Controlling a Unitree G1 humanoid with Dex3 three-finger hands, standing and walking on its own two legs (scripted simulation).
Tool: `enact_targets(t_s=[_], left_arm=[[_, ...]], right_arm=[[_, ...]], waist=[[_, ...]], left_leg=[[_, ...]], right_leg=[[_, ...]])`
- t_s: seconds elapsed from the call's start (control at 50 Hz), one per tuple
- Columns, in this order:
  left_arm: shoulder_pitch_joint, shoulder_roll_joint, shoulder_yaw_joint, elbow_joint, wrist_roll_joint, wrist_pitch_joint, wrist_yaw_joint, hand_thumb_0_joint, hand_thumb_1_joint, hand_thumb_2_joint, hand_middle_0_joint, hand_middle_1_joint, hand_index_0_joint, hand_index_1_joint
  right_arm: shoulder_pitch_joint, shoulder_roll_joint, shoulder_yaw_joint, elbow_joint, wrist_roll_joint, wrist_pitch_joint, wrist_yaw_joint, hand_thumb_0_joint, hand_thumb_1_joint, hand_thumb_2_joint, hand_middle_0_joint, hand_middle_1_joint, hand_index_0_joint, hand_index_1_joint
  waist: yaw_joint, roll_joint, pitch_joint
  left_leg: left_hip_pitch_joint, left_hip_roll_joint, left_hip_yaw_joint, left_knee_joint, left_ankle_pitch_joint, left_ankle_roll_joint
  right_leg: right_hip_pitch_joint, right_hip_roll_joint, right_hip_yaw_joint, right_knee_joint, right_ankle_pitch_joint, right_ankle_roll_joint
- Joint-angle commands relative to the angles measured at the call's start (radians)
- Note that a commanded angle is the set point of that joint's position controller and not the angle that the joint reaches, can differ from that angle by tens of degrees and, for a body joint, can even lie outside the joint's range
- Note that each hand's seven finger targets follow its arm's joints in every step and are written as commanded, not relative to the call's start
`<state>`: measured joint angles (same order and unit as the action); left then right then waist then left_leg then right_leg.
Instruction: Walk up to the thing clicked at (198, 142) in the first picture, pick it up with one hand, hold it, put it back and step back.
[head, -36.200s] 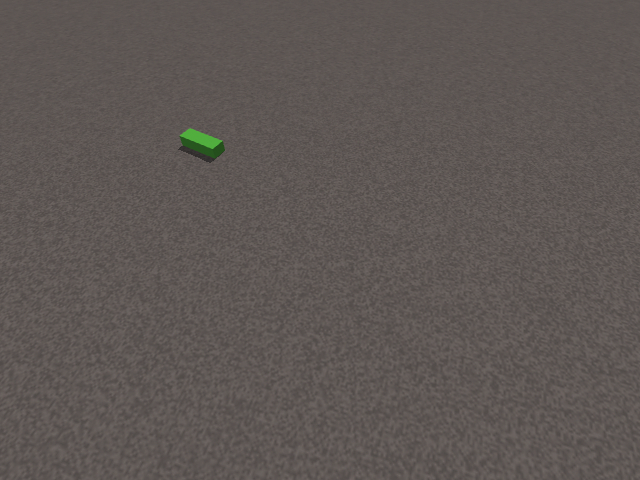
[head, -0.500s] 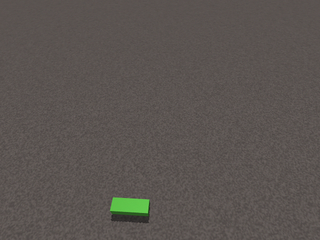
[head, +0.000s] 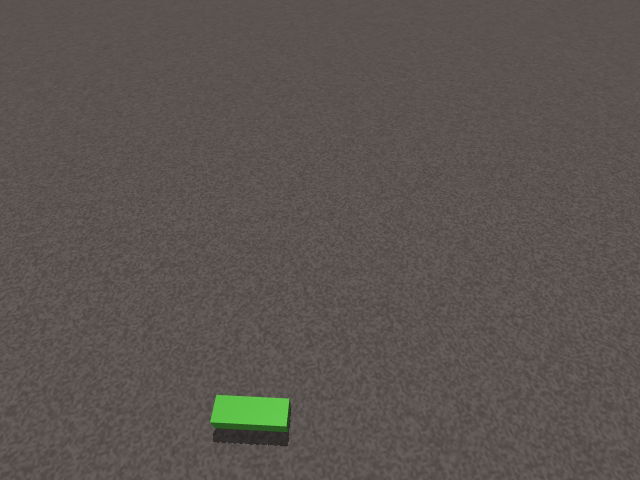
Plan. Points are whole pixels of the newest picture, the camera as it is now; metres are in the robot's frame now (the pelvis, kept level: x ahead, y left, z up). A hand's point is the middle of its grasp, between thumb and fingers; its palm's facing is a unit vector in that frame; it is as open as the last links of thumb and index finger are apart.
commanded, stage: stand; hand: left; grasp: from above
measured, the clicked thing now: (251, 413) +0.43 +0.23 -0.75
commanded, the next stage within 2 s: step back in 1.26 s
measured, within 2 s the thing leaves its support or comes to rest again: neither
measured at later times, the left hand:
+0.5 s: hand out of the picture +0.08 +0.25 -0.16, palm faces +0.02 -0.94 -0.34, open 7.4 cm
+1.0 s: hand out of the picture +0.08 +0.25 -0.16, palm faces +0.01 -0.94 -0.33, open 7.4 cm
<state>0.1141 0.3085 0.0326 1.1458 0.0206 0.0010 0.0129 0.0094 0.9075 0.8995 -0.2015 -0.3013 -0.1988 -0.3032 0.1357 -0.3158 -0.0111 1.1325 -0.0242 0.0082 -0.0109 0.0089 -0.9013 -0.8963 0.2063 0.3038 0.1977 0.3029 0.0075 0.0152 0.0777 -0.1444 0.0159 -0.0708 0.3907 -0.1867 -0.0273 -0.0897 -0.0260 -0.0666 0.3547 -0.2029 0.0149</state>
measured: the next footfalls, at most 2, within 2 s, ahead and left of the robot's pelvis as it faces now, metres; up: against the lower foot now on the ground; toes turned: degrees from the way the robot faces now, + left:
right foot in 1.96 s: -0.09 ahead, -0.06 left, +0.00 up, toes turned -2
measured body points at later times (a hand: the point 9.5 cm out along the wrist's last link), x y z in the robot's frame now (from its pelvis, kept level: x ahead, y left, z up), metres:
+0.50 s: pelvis +0.01 +0.00 +0.00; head +0.03 +0.00 +0.45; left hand +0.08 +0.30 -0.13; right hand +0.09 -0.29 -0.14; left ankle +0.02 +0.14 -0.75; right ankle +0.00 -0.13 -0.75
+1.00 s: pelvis +0.01 +0.00 +0.00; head +0.02 +0.00 +0.45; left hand +0.08 +0.30 -0.13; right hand +0.08 -0.30 -0.14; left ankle +0.02 +0.14 -0.75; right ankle +0.00 -0.13 -0.75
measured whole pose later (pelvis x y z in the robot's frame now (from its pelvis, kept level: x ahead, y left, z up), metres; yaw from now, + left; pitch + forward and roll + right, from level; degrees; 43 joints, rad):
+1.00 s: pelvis +0.01 +0.00 +0.00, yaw +0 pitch -3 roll +0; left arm 0.11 0.33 0.03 1.14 0.01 0.00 0.00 0.01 0.91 0.90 -0.20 -0.30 -0.20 -0.30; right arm 0.11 -0.33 0.00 1.14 -0.02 0.00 0.00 0.01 -0.90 -0.90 0.21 0.30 0.20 0.30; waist 0.01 0.01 0.07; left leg -0.13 0.01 -0.07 0.35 -0.18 -0.03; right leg -0.08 -0.03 -0.07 0.33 -0.20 0.01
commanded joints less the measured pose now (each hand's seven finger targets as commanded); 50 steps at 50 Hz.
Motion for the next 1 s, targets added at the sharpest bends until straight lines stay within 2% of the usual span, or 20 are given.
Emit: enact_targets(t_s=[0.0,0.04,0.1,0.16,0.22,0.34,0.42,0.5,0.54,0.6,0.78,0.92,0.98], left_arm=[[-0.023,0.207,0.041,-0.044,0.000,-0.023,0.016,0.000,0.900,0.900,-0.200,-0.300,-0.200,-0.301],[-0.031,0.206,0.041,-0.046,-0.001,-0.022,0.016,0.000,0.900,0.900,-0.200,-0.300,-0.200,-0.301],[-0.040,0.205,0.039,-0.046,0.000,-0.021,0.015,0.000,0.900,0.900,-0.200,-0.300,-0.200,-0.301],[-0.039,0.200,0.037,-0.041,0.000,-0.018,0.011,0.000,0.900,0.900,-0.200,-0.300,-0.200,-0.301],[-0.039,0.208,0.036,-0.043,0.001,-0.019,0.010,0.000,0.900,0.900,-0.200,-0.300,-0.200,-0.301],[-0.041,0.209,0.034,-0.046,-0.003,-0.023,0.011,0.000,0.900,0.900,-0.200,-0.300,-0.200,-0.301],[-0.044,0.212,0.035,-0.045,-0.002,-0.022,0.010,0.000,0.900,0.900,-0.200,-0.300,-0.200,-0.301],[-0.039,0.218,0.035,-0.049,-0.005,-0.025,0.010,0.000,0.900,0.900,-0.200,-0.300,-0.200,-0.301],[-0.040,0.216,0.034,-0.046,-0.003,-0.024,0.010,0.000,0.900,0.900,-0.200,-0.300,-0.200,-0.301],[-0.047,0.220,0.033,-0.054,-0.002,-0.026,0.010,0.000,0.900,0.900,-0.200,-0.300,-0.200,-0.301],[-0.036,0.219,0.032,-0.053,-0.002,-0.026,0.006,0.000,0.900,0.900,-0.200,-0.300,-0.200,-0.300],[-0.033,0.224,0.031,-0.060,-0.005,-0.029,0.005,0.000,0.900,0.900,-0.200,-0.300,-0.200,-0.300],[-0.033,0.228,0.031,-0.063,-0.005,-0.027,0.004,0.000,0.900,0.900,-0.200,-0.300,-0.200,-0.300]], right_arm=[[-0.040,-0.194,-0.034,-0.056,0.006,-0.028,-0.015,0.000,-0.900,-0.900,0.200,0.300,0.200,0.300],[-0.034,-0.189,-0.030,-0.054,0.005,-0.030,-0.017,0.000,-0.900,-0.900,0.200,0.300,0.200,0.300],[-0.041,-0.195,-0.031,-0.051,0.005,-0.029,-0.017,0.000,-0.900,-0.900,0.200,0.300,0.200,0.300],[-0.048,-0.202,-0.030,-0.049,0.008,-0.029,-0.018,0.000,-0.900,-0.900,0.200,0.300,0.200,0.300],[-0.057,-0.200,-0.030,-0.050,0.008,-0.030,-0.016,0.000,-0.900,-0.900,0.200,0.300,0.200,0.300],[-0.063,-0.203,-0.030,-0.048,0.009,-0.032,-0.015,0.000,-0.900,-0.900,0.200,0.300,0.200,0.300],[-0.068,-0.206,-0.030,-0.047,0.008,-0.030,-0.015,0.000,-0.900,-0.900,0.200,0.300,0.200,0.300],[-0.066,-0.208,-0.028,-0.049,0.009,-0.031,-0.013,0.000,-0.900,-0.900,0.200,0.300,0.200,0.300],[-0.073,-0.207,-0.028,-0.048,0.008,-0.030,-0.014,0.000,-0.900,-0.900,0.200,0.300,0.200,0.300],[-0.068,-0.208,-0.028,-0.050,0.009,-0.029,-0.013,0.000,-0.900,-0.900,0.200,0.300,0.200,0.300],[-0.070,-0.215,-0.027,-0.051,0.010,-0.030,-0.010,0.000,-0.900,-0.900,0.200,0.300,0.200,0.300],[-0.072,-0.219,-0.027,-0.055,0.010,-0.034,-0.008,0.000,-0.900,-0.900,0.200,0.300,0.200,0.300],[-0.065,-0.220,-0.026,-0.054,0.011,-0.034,-0.009,0.000,-0.900,-0.900,0.200,0.300,0.200,0.300]], waist=[[0.007,0.009,-0.081],[0.003,0.002,-0.087],[0.003,-0.008,-0.084],[0.003,0.012,-0.076],[0.006,-0.008,-0.077],[0.005,-0.009,-0.104],[0.001,-0.006,-0.100],[0.004,-0.007,-0.116],[0.004,-0.009,-0.097],[0.000,-0.016,-0.106],[0.002,0.002,-0.090],[0.005,0.000,-0.107],[0.001,-0.004,-0.099]], left_leg=[[-0.001,0.088,-0.066,-0.068,0.154,0.047],[0.002,0.090,-0.062,-0.070,0.181,0.044],[0.003,0.094,-0.062,-0.072,0.178,0.045],[-0.013,0.089,-0.064,-0.086,0.124,0.042],[0.003,0.094,-0.067,-0.087,0.149,0.041],[0.027,0.098,-0.061,-0.074,0.216,0.042],[0.020,0.096,-0.059,-0.073,0.201,0.044],[0.031,0.099,-0.056,-0.070,0.241,0.045],[0.025,0.097,-0.059,-0.074,0.214,0.043],[0.023,0.098,-0.057,-0.074,0.231,0.042],[0.005,0.097,-0.063,-0.086,0.173,0.044],[0.024,0.101,-0.064,-0.079,0.221,0.044],[0.020,0.099,-0.060,-0.084,0.208,0.041]], right_leg=[[0.030,-0.106,0.097,-0.074,0.110,-0.020],[0.033,-0.105,0.092,-0.068,0.124,-0.020],[0.035,-0.106,0.094,-0.076,0.109,-0.020],[0.033,-0.103,0.093,-0.080,0.077,-0.019],[0.024,-0.102,0.087,-0.080,0.072,-0.021],[0.036,-0.106,0.084,-0.074,0.136,-0.019],[0.040,-0.110,0.087,-0.078,0.139,-0.020],[0.052,-0.113,0.084,-0.070,0.178,-0.020],[0.039,-0.109,0.081,-0.079,0.141,-0.018],[0.046,-0.112,0.083,-0.077,0.173,-0.019],[0.039,-0.110,0.082,-0.084,0.111,-0.022],[0.049,-0.113,0.081,-0.076,0.150,-0.024],[0.039,-0.112,0.084,-0.080,0.135,-0.025]])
